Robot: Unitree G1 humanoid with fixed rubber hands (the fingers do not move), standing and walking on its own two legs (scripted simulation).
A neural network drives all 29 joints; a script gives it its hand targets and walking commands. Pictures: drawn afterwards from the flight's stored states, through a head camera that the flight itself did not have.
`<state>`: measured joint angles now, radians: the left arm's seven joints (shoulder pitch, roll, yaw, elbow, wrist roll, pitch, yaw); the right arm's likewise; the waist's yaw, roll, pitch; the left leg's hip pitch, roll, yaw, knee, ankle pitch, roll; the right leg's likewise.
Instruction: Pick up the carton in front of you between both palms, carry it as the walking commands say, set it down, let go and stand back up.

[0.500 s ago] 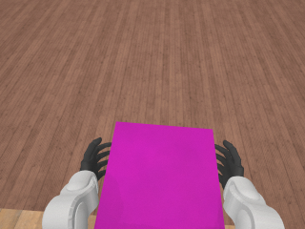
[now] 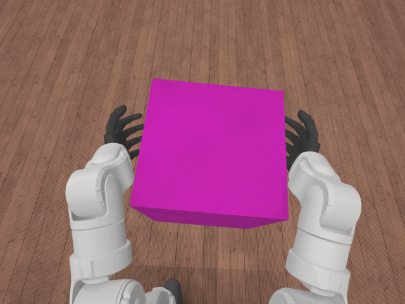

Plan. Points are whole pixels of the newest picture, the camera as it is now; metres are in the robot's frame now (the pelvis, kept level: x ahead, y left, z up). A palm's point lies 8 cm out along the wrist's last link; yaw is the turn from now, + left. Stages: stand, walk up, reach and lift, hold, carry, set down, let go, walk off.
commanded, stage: carry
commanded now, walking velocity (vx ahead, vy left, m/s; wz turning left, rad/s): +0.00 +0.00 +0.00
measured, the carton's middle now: (208, 167) +0.37 +0.00 +0.04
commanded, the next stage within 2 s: none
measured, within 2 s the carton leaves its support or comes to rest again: neither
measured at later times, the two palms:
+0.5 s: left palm (144, 135) +0.39 +0.11 +0.10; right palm (317, 142) +0.39 -0.19 +0.11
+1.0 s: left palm (128, 159) +0.34 +0.13 +0.11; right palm (321, 166) +0.33 -0.18 +0.12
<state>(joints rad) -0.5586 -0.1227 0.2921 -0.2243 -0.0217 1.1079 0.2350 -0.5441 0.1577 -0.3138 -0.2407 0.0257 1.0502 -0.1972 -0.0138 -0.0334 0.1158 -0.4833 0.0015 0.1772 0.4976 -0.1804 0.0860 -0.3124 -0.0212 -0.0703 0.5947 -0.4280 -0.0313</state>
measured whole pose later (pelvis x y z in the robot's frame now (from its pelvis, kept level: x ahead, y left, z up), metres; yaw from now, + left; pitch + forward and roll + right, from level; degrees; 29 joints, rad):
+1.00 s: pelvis +0.02 -0.01 +0.00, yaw -1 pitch +0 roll +0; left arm -0.40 -0.17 0.26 -0.03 0.09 1.04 0.20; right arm -0.43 0.14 -0.29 -0.01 -0.09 0.99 -0.17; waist 0.00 0.00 -0.07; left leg -0.37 0.03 0.18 0.53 -0.25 0.05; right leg -0.16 0.01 -0.06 0.51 -0.37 -0.03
